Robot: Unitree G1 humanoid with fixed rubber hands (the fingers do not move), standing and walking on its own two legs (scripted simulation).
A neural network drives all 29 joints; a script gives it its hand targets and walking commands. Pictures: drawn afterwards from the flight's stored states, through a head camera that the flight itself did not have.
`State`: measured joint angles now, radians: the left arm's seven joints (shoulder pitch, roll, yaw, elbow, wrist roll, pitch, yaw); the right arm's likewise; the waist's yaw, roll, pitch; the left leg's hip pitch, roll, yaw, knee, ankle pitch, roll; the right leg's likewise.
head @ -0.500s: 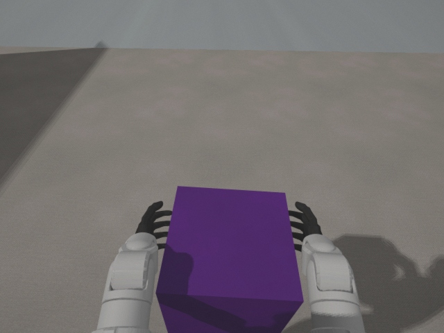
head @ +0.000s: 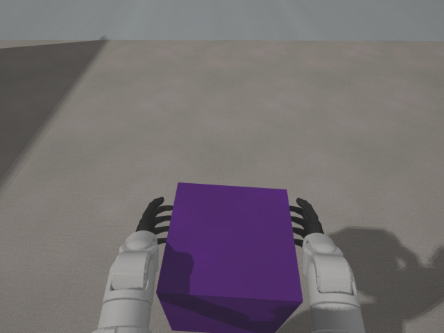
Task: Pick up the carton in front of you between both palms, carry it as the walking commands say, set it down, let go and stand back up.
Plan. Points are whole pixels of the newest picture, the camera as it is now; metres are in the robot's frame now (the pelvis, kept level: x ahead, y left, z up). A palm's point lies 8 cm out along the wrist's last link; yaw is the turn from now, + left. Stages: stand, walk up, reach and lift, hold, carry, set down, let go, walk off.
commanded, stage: hold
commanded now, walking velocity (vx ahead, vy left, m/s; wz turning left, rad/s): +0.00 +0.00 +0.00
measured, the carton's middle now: (226, 263) +0.27 +0.00 -0.05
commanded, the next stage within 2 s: set down in 0.64 s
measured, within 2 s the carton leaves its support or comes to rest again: neither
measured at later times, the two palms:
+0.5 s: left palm (136, 260) +0.23 +0.15 +0.05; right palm (316, 252) +0.25 -0.15 +0.05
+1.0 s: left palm (145, 244) +0.28 +0.15 +0.01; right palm (302, 234) +0.30 -0.15 +0.01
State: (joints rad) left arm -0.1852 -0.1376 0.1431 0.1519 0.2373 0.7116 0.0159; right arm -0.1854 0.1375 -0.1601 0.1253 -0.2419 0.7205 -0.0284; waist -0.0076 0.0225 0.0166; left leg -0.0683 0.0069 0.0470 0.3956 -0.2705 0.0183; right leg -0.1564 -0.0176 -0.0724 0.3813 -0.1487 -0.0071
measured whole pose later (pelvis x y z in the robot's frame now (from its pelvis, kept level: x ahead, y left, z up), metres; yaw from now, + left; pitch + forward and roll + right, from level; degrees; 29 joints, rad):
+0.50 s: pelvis -0.05 -0.01 +0.00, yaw +3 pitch -11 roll +0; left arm -0.30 -0.16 0.26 0.33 0.30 0.68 -0.03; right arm -0.31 0.16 -0.27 0.28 -0.32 0.72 0.02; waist -0.01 0.02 0.06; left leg -0.03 -0.01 -0.01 0.43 -0.22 0.02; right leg -0.08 0.00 -0.02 0.40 -0.13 -0.01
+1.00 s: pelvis -0.03 -0.02 -0.01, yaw +5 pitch -4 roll -1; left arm -0.49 -0.21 0.49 0.53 0.46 0.50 -0.08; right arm -0.49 0.23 -0.50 0.47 -0.42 0.53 0.02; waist -0.01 0.03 0.07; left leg -0.21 -0.01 -0.06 0.58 -0.30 0.00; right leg -0.25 0.03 -0.03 0.53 -0.21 -0.03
